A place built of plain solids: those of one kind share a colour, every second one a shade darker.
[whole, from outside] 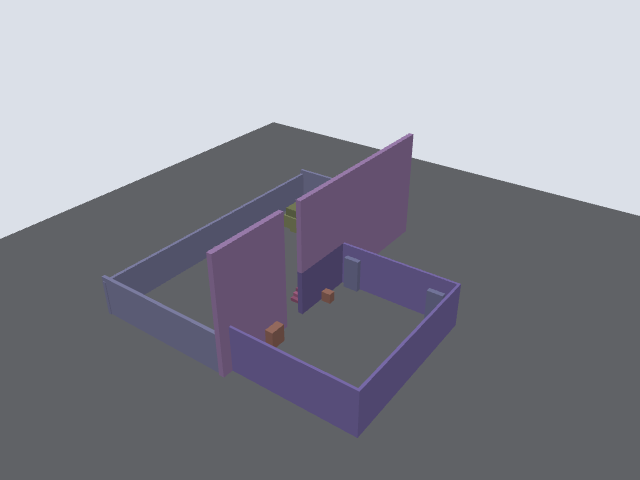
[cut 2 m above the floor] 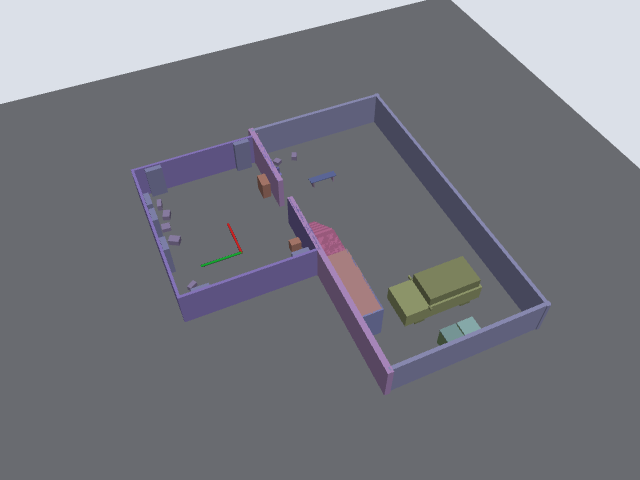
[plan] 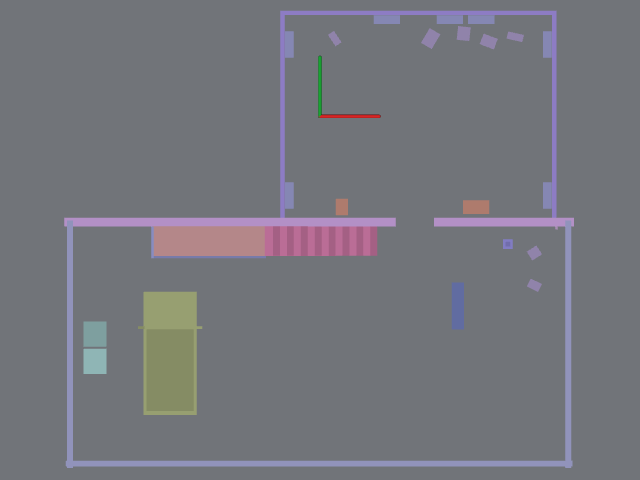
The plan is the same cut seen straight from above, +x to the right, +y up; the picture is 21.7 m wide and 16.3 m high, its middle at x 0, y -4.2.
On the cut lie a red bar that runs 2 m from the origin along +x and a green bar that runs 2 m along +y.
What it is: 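The rear of a town building of two storeys with an external escape stair; a paved yard 16.8 x 8.0 m; from a top landing at the upper floor's door, 3.18 m over the yard, a stair of 17 risers of 0.187 m and treads of 0.236 m, 1.00 m clear, one straight flight along the facade, without a landing, down to the yard; at the flights' free sides nothing, round the landings guards of upright bars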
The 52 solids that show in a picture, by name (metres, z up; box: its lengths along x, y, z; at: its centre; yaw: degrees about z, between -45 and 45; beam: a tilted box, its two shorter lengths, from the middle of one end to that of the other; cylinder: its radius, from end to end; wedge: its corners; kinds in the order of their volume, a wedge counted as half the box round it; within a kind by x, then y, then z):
{
 "stair_step_1": {"box": [0.29, 1.01, 3.04], "at": [-1.74, -4.24, 1.47]},
 "stair_step_2": {"box": [0.52, 1.01, 2.85], "at": [-1.62, -4.24, 1.38]},
 "stair_step_3": {"box": [0.76, 1.01, 2.67], "at": [-1.5, -4.24, 1.28]},
 "stair_step_4": {"box": [0.99, 1.01, 2.48], "at": [-1.38, -4.24, 1.19]},
 "stair_step_5": {"box": [1.23, 1.01, 2.29], "at": [-1.26, -4.24, 1.1]},
 "stair_step_6": {"box": [1.47, 1.01, 2.11], "at": [-1.15, -4.24, 1.0]},
 "stair_step_7": {"box": [1.7, 1.01, 1.92], "at": [-1.03, -4.24, 0.91]},
 "stair_step_8": {"box": [1.94, 1.01, 1.73], "at": [-0.91, -4.24, 0.82]},
 "stair_step_9": {"box": [2.17, 1.01, 1.55], "at": [-0.79, -4.24, 0.72]},
 "stair_step_10": {"box": [2.41, 1.01, 1.36], "at": [-0.67, -4.24, 0.63]},
 "stair_step_11": {"box": [2.65, 1.01, 1.17], "at": [-0.56, -4.24, 0.54]},
 "stair_step_12": {"box": [2.88, 1.01, 0.98], "at": [-0.44, -4.24, 0.44]},
 "stair_step_13": {"box": [3.12, 1.01, 0.8], "at": [-0.32, -4.24, 0.35]},
 "stair_step_14": {"box": [3.35, 1.01, 0.61], "at": [-0.2, -4.24, 0.26]},
 "stair_step_15": {"box": [3.59, 1.01, 0.42], "at": [-0.08, -4.24, 0.16]},
 "stair_step_16": {"box": [3.83, 1.01, 0.24], "at": [0.03, -4.24, 0.07]},
 "facade_1": {"box": [11.26, 0.3, 6.78], "at": [-3.06, -3.59, 3.34]},
 "facade_2": {"box": [4.76, 0.3, 6.78], "at": [6.25, -3.59, 3.34]},
 "wall_1": {"box": [0.15, 7.18, 2.64], "at": [-1.27, 0.0, 1.27]},
 "wall_2": {"box": [3.92, 0.3, 2.64], "at": [0.61, -3.59, 1.27]},
 "wall_3": {"box": [9.38, 0.15, 2.64], "at": [3.34, 3.52, 1.27]},
 "wall_4": {"box": [4.16, 0.3, 2.64], "at": [5.95, -3.59, 1.27]},
 "wall_5": {"box": [0.15, 7.18, 2.64], "at": [7.96, 0.0, 1.27]},
 "boundary_1": {"box": [0.2, 8.4, 2.36], "at": [-8.49, -7.74, 1.13]},
 "boundary_2": {"box": [17.22, 0.2, 2.1], "at": [-0.03, -11.79, 1.0]},
 "boundary_3": {"box": [0.2, 8.4, 2.35], "at": [8.43, -7.74, 1.12]},
 "paving_1": {"box": [3.9, 1.09, 3.23], "at": [-3.78, -4.28, 1.56]},
 "car_1": {"box": [1.61, 2.78, 0.53], "at": [-5.09, -8.62, 1.31]},
 "car_2": {"box": [1.81, 4.19, 0.87], "at": [-5.09, -8.05, 0.61]},
 "shelf_1": {"box": [0.3, 0.9, 1.98], "at": [-1.04, -2.69, 0.94]},
 "shelf_2": {"box": [0.3, 0.9, 1.85], "at": [-1.04, 2.44, 0.88]},
 "shelf_3": {"box": [0.9, 0.3, 1.93], "at": [2.27, 3.28, 0.92]},
 "shelf_4": {"box": [0.9, 0.3, 1.92], "at": [4.41, 3.28, 0.91]},
 "shelf_5": {"box": [0.9, 0.3, 2.06], "at": [5.48, 3.28, 0.98]},
 "shelf_6": {"box": [0.3, 0.9, 2.15], "at": [7.72, -2.69, 1.02]},
 "shelf_7": {"box": [0.3, 0.9, 1.97], "at": [7.72, 2.44, 0.94]},
 "rim_guard_1": {"box": [0.08, 1.08, 4.33], "at": [-5.69, -4.28, 2.11]},
 "rim_guard_2": {"box": [3.9, 0.08, 4.33], "at": [-3.78, -4.78, 2.11]},
 "refuse_bin_1": {"box": [0.74, 0.82, 1.07], "at": [-7.64, -7.4, 0.48]},
 "filing_cabinet_1": {"box": [0.42, 0.56, 0.65], "at": [0.74, -3.08, 0.27]},
 "filing_cabinet_2": {"box": [0.9, 0.47, 1.07], "at": [5.3, -3.08, 0.48]},
 "box_cardboard_1": {"box": [0.25, 0.47, 0.33], "at": [0.5, 2.64, 0.11], "yaw": 33.8},
 "box_cardboard_2": {"box": [0.42, 0.58, 0.37], "at": [3.76, 2.64, 0.14], "yaw": -30.6},
 "box_cardboard_3": {"box": [0.43, 0.47, 0.29], "at": [4.88, 2.81, 0.09], "yaw": -6.0},
 "box_cardboard_4": {"box": [0.52, 0.39, 0.34], "at": [5.73, 2.54, 0.12], "yaw": -20.8},
 "box_cardboard_5": {"box": [0.55, 0.25, 0.39], "at": [6.63, 2.7, 0.15], "yaw": -12.5},
 "box_cardboard_6": {"box": [0.43, 0.31, 0.33], "at": [7.28, -5.74, 0.11], "yaw": -26.2},
 "box_cardboard_7": {"box": [0.39, 0.36, 0.28], "at": [7.28, -4.64, 0.09], "yaw": 33.2},
 "refuse_lid_1": {"box": [0.78, 0.86, 0.06], "at": [-7.64, -8.32, 1.05]},
 "refuse_lid_2": {"box": [0.78, 0.86, 0.06], "at": [-7.64, -7.4, 1.05]},
 "bench_seat_1": {"box": [0.42, 1.6, 0.05], "at": [4.68, -6.44, 0.42]},
 "traffic_cone_1": {"box": [0.34, 0.34, 0.08], "at": [6.38, -4.34, -0.01]}
}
